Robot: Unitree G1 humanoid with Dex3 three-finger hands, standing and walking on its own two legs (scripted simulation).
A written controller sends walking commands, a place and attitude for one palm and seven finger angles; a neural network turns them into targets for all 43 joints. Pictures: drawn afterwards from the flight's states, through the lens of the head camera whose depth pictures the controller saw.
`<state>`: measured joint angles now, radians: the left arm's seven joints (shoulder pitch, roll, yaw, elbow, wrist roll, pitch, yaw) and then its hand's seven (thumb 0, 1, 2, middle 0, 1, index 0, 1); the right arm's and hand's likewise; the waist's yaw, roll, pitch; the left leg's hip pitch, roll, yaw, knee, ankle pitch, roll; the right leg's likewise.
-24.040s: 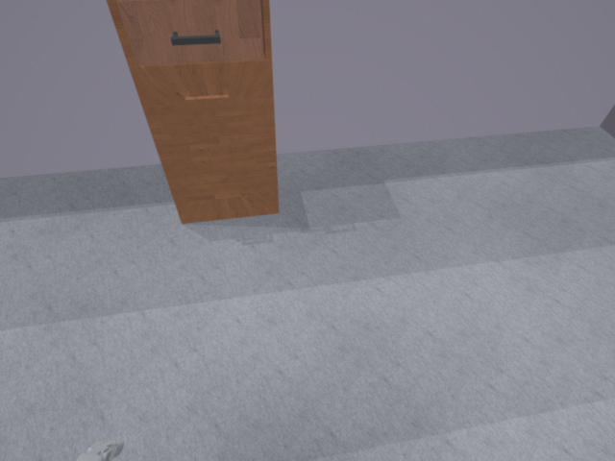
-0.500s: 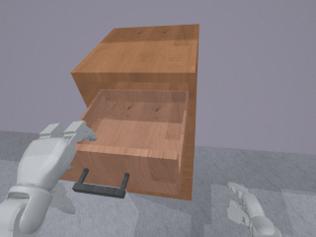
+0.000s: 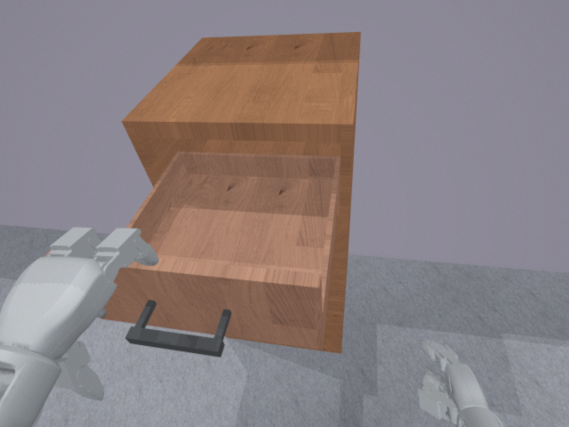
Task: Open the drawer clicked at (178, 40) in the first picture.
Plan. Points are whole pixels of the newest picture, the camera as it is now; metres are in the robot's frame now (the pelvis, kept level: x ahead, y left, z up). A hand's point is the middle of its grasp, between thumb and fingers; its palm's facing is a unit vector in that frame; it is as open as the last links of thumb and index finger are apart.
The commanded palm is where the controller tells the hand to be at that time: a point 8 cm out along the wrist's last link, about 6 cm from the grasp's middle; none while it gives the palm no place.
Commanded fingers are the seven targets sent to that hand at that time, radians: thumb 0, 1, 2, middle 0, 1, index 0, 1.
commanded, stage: draw the hand back to the body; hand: left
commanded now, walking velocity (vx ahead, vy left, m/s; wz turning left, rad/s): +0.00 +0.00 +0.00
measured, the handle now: (180, 327) +0.23 +0.19 +0.04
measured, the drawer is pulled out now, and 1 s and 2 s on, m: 0.30 0.30 0.30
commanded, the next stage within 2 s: step back with the hand held close in 1.08 s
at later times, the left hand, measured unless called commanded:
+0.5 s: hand (88, 258) +0.21 +0.23 +0.22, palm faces +0.36 -0.85 -0.39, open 12.1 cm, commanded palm +0.16 +0.28 +0.23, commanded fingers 0.00 0.27 0.63 -0.25 -0.70 -0.25 -0.70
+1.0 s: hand (78, 269) +0.21 +0.24 +0.21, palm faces +0.44 -0.81 -0.39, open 7.9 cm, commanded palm +0.15 +0.29 +0.23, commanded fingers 0.00 0.90 0.90 -0.20 -0.30 -0.20 -0.30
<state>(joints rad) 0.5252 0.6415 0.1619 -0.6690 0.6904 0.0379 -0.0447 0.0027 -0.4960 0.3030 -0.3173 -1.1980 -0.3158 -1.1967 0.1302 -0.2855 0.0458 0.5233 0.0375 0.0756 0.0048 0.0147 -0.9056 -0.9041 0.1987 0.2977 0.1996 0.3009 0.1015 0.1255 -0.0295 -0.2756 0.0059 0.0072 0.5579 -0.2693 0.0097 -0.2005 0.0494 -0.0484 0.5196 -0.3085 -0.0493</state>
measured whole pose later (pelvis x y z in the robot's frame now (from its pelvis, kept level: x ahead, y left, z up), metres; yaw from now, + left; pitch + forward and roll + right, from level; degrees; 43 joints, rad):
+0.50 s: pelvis +0.03 +0.01 +0.00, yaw +0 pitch -2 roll -1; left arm 0.51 0.37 0.31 -0.66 -0.08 -0.15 0.11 0.00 -0.07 0.49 -0.28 -0.92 -0.28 -0.91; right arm 0.20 -0.20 0.04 0.62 0.02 -0.14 -0.05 0.01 -0.90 -0.90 0.20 0.30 0.20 0.30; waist 0.05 0.05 0.00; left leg -0.19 -0.01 0.02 0.51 -0.29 0.03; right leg -0.11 0.03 -0.03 0.46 -0.32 -0.03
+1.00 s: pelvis +0.02 +0.00 +0.01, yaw +1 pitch -2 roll +0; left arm 0.51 0.35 0.34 -0.58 -0.10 -0.12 0.12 0.01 0.76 0.85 -0.21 -0.38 -0.21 -0.38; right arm 0.16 -0.22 0.02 0.62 0.03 -0.09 -0.06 0.01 -0.90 -0.90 0.20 0.30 0.20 0.30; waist 0.06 0.07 -0.01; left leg -0.17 -0.01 0.00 0.48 -0.27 0.02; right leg -0.09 0.03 -0.05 0.43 -0.31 -0.04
